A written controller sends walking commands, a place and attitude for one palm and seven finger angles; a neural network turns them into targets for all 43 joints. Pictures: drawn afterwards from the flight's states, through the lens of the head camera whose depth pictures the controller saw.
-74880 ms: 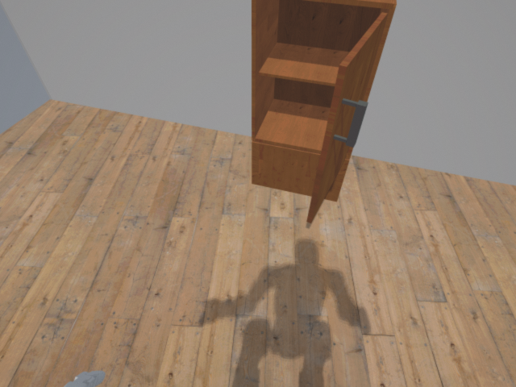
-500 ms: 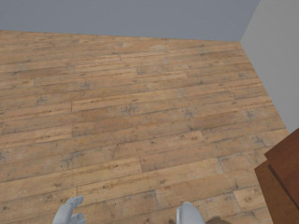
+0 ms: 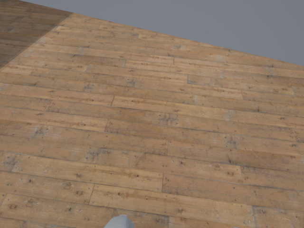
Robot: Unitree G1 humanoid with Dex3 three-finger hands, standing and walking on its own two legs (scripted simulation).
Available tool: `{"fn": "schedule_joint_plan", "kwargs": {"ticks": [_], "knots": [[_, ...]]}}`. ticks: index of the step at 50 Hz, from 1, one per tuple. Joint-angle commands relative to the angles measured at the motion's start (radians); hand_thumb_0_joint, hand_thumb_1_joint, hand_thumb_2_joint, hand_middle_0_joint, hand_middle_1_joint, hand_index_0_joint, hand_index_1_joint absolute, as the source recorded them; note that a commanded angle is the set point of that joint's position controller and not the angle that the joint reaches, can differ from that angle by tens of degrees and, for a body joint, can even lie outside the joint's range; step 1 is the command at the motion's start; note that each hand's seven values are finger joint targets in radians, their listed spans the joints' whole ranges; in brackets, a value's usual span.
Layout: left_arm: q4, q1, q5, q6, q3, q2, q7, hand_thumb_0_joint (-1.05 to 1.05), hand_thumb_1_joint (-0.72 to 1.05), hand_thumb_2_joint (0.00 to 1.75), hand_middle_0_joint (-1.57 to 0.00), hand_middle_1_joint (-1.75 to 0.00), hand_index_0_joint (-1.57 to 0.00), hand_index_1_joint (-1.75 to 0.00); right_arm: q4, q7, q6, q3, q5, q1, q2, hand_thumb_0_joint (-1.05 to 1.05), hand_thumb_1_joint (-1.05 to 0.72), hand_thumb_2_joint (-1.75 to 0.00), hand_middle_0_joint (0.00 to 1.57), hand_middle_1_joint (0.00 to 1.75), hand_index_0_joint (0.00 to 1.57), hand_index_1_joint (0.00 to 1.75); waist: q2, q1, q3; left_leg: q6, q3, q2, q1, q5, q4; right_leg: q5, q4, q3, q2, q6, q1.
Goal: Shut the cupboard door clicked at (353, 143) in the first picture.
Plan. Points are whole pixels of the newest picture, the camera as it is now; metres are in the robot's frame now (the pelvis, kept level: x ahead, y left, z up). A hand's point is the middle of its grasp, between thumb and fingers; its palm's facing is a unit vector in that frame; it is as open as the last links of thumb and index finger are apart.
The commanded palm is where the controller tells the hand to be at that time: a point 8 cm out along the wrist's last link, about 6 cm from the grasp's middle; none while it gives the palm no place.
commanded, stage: turn to face it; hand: left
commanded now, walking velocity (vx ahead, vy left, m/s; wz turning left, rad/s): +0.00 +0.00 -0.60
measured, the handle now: out of the picture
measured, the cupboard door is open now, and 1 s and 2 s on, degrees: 14 14 14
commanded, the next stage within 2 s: none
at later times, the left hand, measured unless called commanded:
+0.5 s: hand out of the picture +0.11 +0.19 -0.16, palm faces -0.18 -0.94 -0.28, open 7.3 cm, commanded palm none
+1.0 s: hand (106, 184) +0.25 +0.17 -0.16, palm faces -0.52 -0.83 -0.19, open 7.3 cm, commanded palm none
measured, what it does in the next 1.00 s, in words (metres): steps on the spot, turning right: left foot, then right foot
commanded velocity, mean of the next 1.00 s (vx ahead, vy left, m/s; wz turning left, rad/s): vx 0.00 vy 0.00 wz -0.60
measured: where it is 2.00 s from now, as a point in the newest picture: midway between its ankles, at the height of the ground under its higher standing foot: outside the picture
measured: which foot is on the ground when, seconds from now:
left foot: up 0.00-0.00, down 0.02-0.40, up 0.42-0.80, down 0.82-1.00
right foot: down 0.00-0.04, up 0.06-0.38, down 0.40-0.82, up 0.84-1.00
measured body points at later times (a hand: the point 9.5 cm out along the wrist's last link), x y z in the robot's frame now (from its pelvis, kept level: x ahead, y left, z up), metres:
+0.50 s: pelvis +0.02 -0.01 -0.01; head +0.05 -0.04 +0.44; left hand +0.12 +0.24 -0.14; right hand +0.04 -0.27 -0.17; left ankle +0.01 +0.12 -0.68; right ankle +0.01 -0.10 -0.73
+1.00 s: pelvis +0.05 +0.05 +0.01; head +0.10 +0.05 +0.46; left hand +0.28 +0.21 -0.14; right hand -0.03 -0.20 -0.11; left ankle +0.09 +0.13 -0.73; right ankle -0.05 -0.07 -0.64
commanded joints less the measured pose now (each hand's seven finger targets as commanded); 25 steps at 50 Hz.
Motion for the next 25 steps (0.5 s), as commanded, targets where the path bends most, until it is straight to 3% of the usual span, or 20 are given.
{"fn": "schedule_joint_plan", "kwargs": {"ticks": [1,2,3,4,5,6,7,9,11,15,16,18,19,20,21,22,23,24,25], "knots": [[-0.027,0.061,-0.018,-0.011,0.008,0.078,0.009,0.00,0.90,0.90,-0.20,-0.30,-0.20,-0.30,0.011,-0.010,-0.058,-0.008,-0.001,0.195,-0.120,0.00,-0.90,-0.90,0.20,0.30,0.20,0.30,0.147,-0.054,-0.230,0.054,-0.146,0.155,0.464,0.560,-0.314,0.118,0.031,0.123,-0.008,-0.018,-0.141],[-0.016,0.084,-0.029,-0.002,-0.002,0.037,0.014,0.00,0.90,0.90,-0.20,-0.30,-0.20,-0.30,0.016,-0.024,-0.057,-0.011,-0.001,0.191,-0.165,0.00,-0.90,-0.90,0.20,0.30,0.20,0.30,0.273,-0.055,-0.256,0.154,-0.257,0.302,0.445,0.767,-0.333,-0.201,0.102,0.127,0.035,0.013,-0.132],[-0.010,0.072,-0.022,0.007,0.001,0.050,0.014,0.00,0.90,0.90,-0.20,-0.30,-0.20,-0.30,0.014,-0.033,-0.044,-0.012,-0.010,0.159,-0.166,0.00,-0.90,-0.90,0.20,0.30,0.20,0.30,0.213,-0.063,-0.202,0.206,-0.225,0.326,0.368,0.652,-0.358,-0.309,0.203,0.166,0.050,-0.001,-0.114],[-0.009,0.050,-0.023,0.020,0.003,0.049,0.005,0.00,0.90,0.90,-0.20,-0.30,-0.20,-0.30,0.004,-0.051,-0.046,-0.010,-0.009,0.116,-0.164,0.00,-0.90,-0.90,0.20,0.30,0.20,0.30,0.253,-0.060,-0.155,0.215,-0.213,0.321,0.397,0.728,-0.374,-0.300,0.272,0.182,0.056,0.008,-0.201],[0.003,0.030,-0.022,0.030,0.011,0.067,-0.001,0.00,0.90,0.90,-0.20,-0.30,-0.20,-0.30,0.002,-0.061,-0.048,-0.008,-0.008,0.107,-0.161,0.00,-0.90,-0.90,0.20,0.30,0.20,0.30,0.301,-0.067,-0.154,0.215,-0.195,0.328,0.410,0.834,-0.361,-0.293,0.358,0.214,0.059,0.007,-0.224],[0.009,0.024,-0.021,0.035,0.020,0.086,-0.007,0.00,0.90,0.90,-0.20,-0.30,-0.20,-0.30,-0.005,-0.066,-0.041,-0.006,-0.004,0.081,-0.153,0.00,-0.90,-0.90,0.20,0.30,0.20,0.30,0.298,-0.060,-0.129,0.216,-0.143,0.328,0.397,0.878,-0.338,-0.271,0.414,0.235,0.052,0.003,-0.245],[0.010,0.024,-0.020,0.042,0.031,0.095,-0.012,0.00,0.90,0.90,-0.20,-0.30,-0.20,-0.30,-0.015,-0.067,-0.034,-0.005,-0.003,0.059,-0.145,0.00,-0.90,-0.90,0.20,0.30,0.20,0.30,0.256,-0.055,-0.126,0.215,-0.100,0.325,0.393,0.855,-0.333,-0.250,0.442,0.240,0.055,0.004,-0.251],[0.013,0.037,-0.018,0.052,0.039,0.085,-0.023,0.00,0.90,0.90,-0.20,-0.30,-0.20,-0.30,-0.033,-0.065,-0.024,-0.011,-0.004,0.021,-0.150,0.00,-0.90,-0.90,0.20,0.30,0.20,0.30,0.167,-0.037,-0.109,0.209,-0.065,0.324,0.349,0.681,-0.354,-0.227,0.443,0.217,0.062,0.010,-0.238],[0.009,0.049,-0.014,0.054,0.042,0.073,-0.032,0.00,0.90,0.90,-0.20,-0.30,-0.20,-0.30,-0.041,-0.061,-0.020,-0.017,-0.004,0.001,-0.157,0.00,-0.90,-0.90,0.20,0.30,0.20,0.30,0.124,-0.025,-0.103,0.193,-0.031,0.318,0.318,0.538,-0.375,-0.194,0.390,0.185,0.068,0.014,-0.207],[-0.014,0.051,-0.008,0.056,0.053,0.053,-0.041,0.00,0.90,0.90,-0.20,-0.30,-0.20,-0.30,-0.041,-0.053,-0.011,-0.032,-0.003,-0.021,-0.151,0.00,-0.90,-0.90,0.20,0.30,0.20,0.30,0.158,-0.017,-0.088,0.171,0.008,0.320,0.268,0.342,-0.365,-0.111,0.278,0.143,0.091,0.013,-0.156],[-0.018,0.060,-0.008,0.052,0.056,0.058,-0.042,0.00,0.90,0.90,-0.20,-0.30,-0.20,-0.30,-0.039,-0.051,-0.010,-0.035,-0.001,-0.026,-0.152,0.00,-0.90,-0.90,0.20,0.30,0.20,0.30,0.175,-0.008,-0.089,0.160,0.021,0.314,0.255,0.313,-0.343,-0.076,0.231,0.139,0.094,0.009,-0.131],[-0.015,0.108,-0.005,0.049,0.064,0.068,-0.044,0.00,0.90,0.90,-0.20,-0.30,-0.20,-0.30,-0.047,-0.048,-0.007,-0.039,0.002,-0.060,-0.150,0.00,-0.90,-0.90,0.20,0.30,0.20,0.30,0.148,0.029,-0.090,0.115,0.070,0.286,0.201,0.231,-0.249,0.062,0.089,0.132,0.103,-0.002,-0.045],[-0.007,0.151,-0.002,0.043,0.072,0.100,-0.041,0.00,0.90,0.90,-0.20,-0.30,-0.20,-0.30,-0.057,-0.045,-0.005,-0.041,0.007,-0.070,-0.133,0.00,-0.90,-0.90,0.20,0.30,0.20,0.30,0.049,0.056,-0.091,0.071,0.115,0.231,0.142,0.123,-0.132,0.182,-0.022,0.196,0.077,-0.021,0.019],[-0.011,0.163,0.010,0.029,0.086,0.192,-0.032,0.00,0.90,0.90,-0.20,-0.30,-0.20,-0.30,-0.082,-0.040,-0.002,-0.034,0.016,-0.062,-0.067,0.00,-0.90,-0.90,0.20,0.30,0.20,0.30,-0.245,0.065,-0.086,0.004,0.183,0.082,-0.005,-0.157,0.097,0.347,-0.180,0.511,-0.110,-0.098,0.068],[-0.015,0.173,0.001,0.022,0.089,0.252,-0.021,0.00,0.90,0.90,-0.20,-0.30,-0.20,-0.30,-0.117,-0.034,0.007,-0.022,0.015,-0.092,-0.046,0.00,-0.90,-0.90,0.20,0.30,0.20,0.30,-0.329,0.085,-0.076,-0.014,0.087,-0.012,-0.106,-0.348,0.319,0.480,-0.266,0.706,-0.240,-0.216,0.047],[-0.029,0.148,-0.004,0.026,0.089,0.266,-0.015,0.00,0.90,0.90,-0.20,-0.30,-0.20,-0.30,-0.112,-0.034,0.019,-0.024,0.016,-0.078,-0.062,0.00,-0.90,-0.90,0.20,0.30,0.20,0.30,-0.223,0.061,-0.077,-0.003,-0.021,0.008,-0.114,-0.299,0.423,0.250,-0.297,0.702,-0.254,-0.258,0.006],[-0.050,0.083,-0.001,0.026,0.092,0.228,-0.005,0.00,0.90,0.90,-0.20,-0.30,-0.20,-0.30,-0.113,-0.033,0.016,-0.030,0.012,-0.104,-0.058,0.00,-0.90,-0.90,0.20,0.30,0.20,0.30,-0.213,0.043,-0.041,-0.001,-0.063,0.021,-0.191,-0.222,0.453,0.135,-0.314,0.707,-0.209,-0.244,-0.008],[-0.062,0.028,-0.003,0.028,0.086,0.215,-0.003,0.00,0.90,0.90,-0.20,-0.30,-0.20,-0.30,-0.107,-0.032,0.010,-0.031,0.010,-0.099,-0.076,0.00,-0.90,-0.90,0.20,0.30,0.20,0.30,-0.226,0.026,-0.035,-0.008,-0.077,0.034,-0.206,-0.158,0.463,0.107,-0.298,0.677,-0.177,-0.226,-0.011],[-0.070,-0.003,-0.006,0.025,0.074,0.191,-0.004,0.00,0.90,0.90,-0.20,-0.30,-0.20,-0.30,-0.095,-0.030,0.007,-0.032,0.007,-0.084,-0.093,0.00,-0.90,-0.90,0.20,0.30,0.20,0.30,-0.177,0.012,-0.049,-0.016,-0.081,0.040,-0.179,-0.104,0.455,0.139,-0.278,0.614,-0.144,-0.211,-0.015]]}}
